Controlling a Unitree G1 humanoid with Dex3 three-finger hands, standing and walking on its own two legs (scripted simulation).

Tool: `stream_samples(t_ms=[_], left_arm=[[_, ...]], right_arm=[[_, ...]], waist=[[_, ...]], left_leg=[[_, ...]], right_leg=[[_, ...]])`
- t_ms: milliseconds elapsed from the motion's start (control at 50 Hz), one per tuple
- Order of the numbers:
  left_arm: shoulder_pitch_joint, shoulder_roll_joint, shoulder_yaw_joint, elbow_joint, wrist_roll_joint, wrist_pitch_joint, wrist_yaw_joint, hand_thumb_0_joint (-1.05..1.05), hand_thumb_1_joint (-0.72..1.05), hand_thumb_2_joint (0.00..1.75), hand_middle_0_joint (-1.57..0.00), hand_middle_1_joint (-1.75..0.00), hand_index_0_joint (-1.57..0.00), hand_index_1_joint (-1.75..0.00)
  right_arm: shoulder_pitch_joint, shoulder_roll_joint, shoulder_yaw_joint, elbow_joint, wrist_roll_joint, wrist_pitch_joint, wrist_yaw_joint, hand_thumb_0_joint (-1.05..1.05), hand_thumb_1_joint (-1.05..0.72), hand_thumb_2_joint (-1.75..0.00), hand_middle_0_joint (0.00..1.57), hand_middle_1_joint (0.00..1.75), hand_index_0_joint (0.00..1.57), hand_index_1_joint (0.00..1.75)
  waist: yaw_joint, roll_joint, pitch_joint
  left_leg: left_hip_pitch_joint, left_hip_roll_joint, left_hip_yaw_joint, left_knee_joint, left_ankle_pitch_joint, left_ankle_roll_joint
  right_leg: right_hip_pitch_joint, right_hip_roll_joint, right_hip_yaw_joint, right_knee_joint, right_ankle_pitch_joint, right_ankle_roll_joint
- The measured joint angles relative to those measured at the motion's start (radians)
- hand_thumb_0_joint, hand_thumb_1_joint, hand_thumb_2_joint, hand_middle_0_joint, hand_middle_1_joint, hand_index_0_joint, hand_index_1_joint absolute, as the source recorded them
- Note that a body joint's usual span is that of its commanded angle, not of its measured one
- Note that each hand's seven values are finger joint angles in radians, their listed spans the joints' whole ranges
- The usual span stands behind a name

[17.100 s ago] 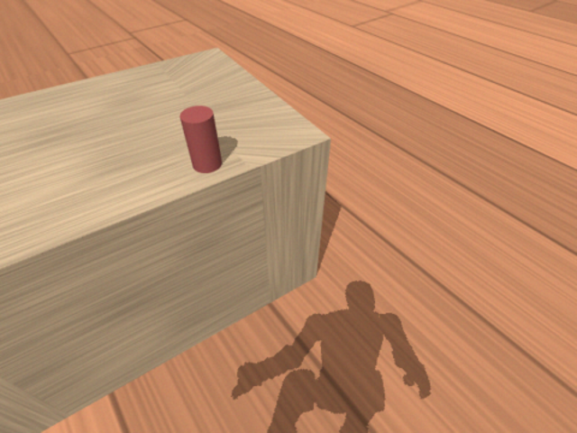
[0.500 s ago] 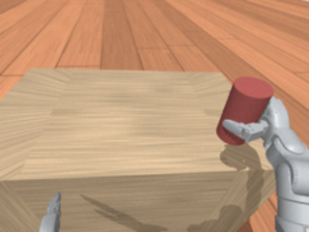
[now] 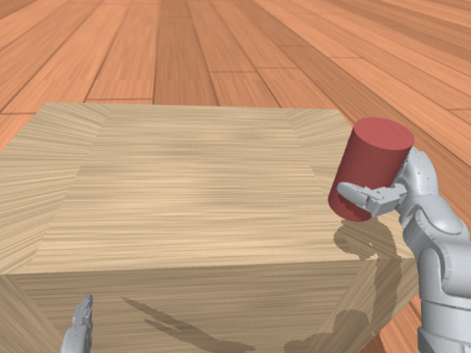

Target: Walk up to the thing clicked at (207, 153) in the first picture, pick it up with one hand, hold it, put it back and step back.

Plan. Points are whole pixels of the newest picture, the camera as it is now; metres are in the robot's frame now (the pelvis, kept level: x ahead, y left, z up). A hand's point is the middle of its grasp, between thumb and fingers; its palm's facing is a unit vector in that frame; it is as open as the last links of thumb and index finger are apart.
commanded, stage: hold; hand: right
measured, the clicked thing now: (365, 172) +0.32 -0.16 +0.23
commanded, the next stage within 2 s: crouch in 0.66 s
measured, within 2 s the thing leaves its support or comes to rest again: neither
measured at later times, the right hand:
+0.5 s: hand (371, 176) +0.32 -0.17 +0.22, palm faces +0.07 +1.00 -0.04, open 10.4 cm
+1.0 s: hand (364, 177) +0.33 -0.17 +0.21, palm faces +0.07 +1.00 -0.02, open 10.4 cm
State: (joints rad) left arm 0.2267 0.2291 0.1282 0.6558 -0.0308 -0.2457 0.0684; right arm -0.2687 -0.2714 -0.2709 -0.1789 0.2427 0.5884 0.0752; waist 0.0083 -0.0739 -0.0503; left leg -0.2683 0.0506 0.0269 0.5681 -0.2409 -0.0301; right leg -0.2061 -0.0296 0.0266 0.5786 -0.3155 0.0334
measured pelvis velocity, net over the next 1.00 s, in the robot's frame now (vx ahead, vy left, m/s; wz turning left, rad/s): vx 0.00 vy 0.00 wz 0.00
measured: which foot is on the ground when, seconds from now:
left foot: down 0.00-1.00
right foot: down 0.00-1.00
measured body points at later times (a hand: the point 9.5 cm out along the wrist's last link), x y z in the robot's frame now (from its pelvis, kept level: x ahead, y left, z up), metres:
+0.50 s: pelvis +0.00 +0.00 +0.00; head -0.04 +0.02 +0.45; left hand +0.17 +0.26 -0.07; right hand +0.31 -0.23 +0.23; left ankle +0.04 +0.14 -0.73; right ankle +0.00 -0.14 -0.73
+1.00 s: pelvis +0.00 +0.00 +0.00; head -0.04 +0.02 +0.45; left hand +0.17 +0.25 -0.07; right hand +0.32 -0.23 +0.21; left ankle +0.04 +0.14 -0.73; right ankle +0.00 -0.14 -0.73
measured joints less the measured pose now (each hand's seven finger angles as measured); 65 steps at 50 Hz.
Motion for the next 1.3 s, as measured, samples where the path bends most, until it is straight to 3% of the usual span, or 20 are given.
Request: stream_samples(t_ms=[860, 980, 1120, 1300], left_arm=[[0.005, 0.001, -0.01, -0.005, 0.0, 0.002, 0.002, -0.01, -0.53, 0.06, -0.05, -0.05, -0.05, -0.05], [0.003, -0.01, -0.022, -0.002, 0.001, 0.005, -0.005, -0.01, -0.52, 0.06, -0.05, -0.05, -0.05, -0.05], [0.005, -0.014, -0.023, 0.009, 0.007, -0.016, -0.006, -0.01, -0.52, 0.06, -0.05, -0.05, -0.05, -0.05], [0.003, -0.005, -0.031, 0.027, 0.013, -0.042, 0.008, -0.01, -0.52, 0.06, -0.06, -0.05, -0.05, -0.05]], right_arm=[[0.009, 0.001, -0.001, -0.026, -0.004, 0.005, -0.008, 0.0, 0.44, -1.1, 0.67, 1.04, 0.7, 1.04], [-0.009, 0.004, 0.005, 0.036, -0.007, -0.009, -0.004, 0.0, 0.44, -1.1, 0.67, 1.04, 0.69, 1.05], [-0.062, 0.001, 0.004, 0.221, -0.031, -0.089, -0.003, 0.0, 0.44, -1.11, 0.67, 1.04, 0.69, 1.05], [-0.112, -0.005, 0.01, 0.449, -0.063, -0.297, -0.006, 0.0, 0.43, -1.1, 0.66, 1.04, 0.69, 1.05]], waist=[[0.0, 0.003, -0.004], [-0.001, 0.004, 0.0], [0.012, 0.017, 0.014], [0.034, 0.047, 0.026]], left_leg=[[0.003, 0.002, -0.001, -0.001, -0.006, -0.006], [0.002, 0.001, 0.002, -0.003, -0.004, -0.005], [-0.029, 0.002, 0.001, 0.01, -0.001, -0.002], [-0.088, -0.007, -0.015, 0.032, 0.002, 0.002]], right_leg=[[-0.003, 0.002, 0.0, 0.011, -0.013, -0.006], [-0.004, 0.001, 0.002, 0.009, -0.01, -0.004], [-0.032, 0.002, 0.002, 0.014, -0.003, -0.002], [-0.082, -0.005, -0.012, 0.034, -0.005, 0.002]])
